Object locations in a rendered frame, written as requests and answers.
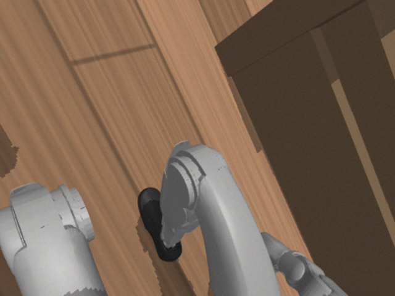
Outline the sofa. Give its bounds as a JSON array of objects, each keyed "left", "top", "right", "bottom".
[{"left": 214, "top": 0, "right": 395, "bottom": 296}]

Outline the right robot foot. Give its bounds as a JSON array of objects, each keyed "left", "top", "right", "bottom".
[{"left": 138, "top": 187, "right": 182, "bottom": 262}]

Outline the right robot hand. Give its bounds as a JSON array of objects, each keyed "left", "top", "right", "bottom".
[{"left": 261, "top": 232, "right": 291, "bottom": 274}]

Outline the right robot arm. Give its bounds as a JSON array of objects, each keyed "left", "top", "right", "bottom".
[{"left": 278, "top": 250, "right": 348, "bottom": 296}]

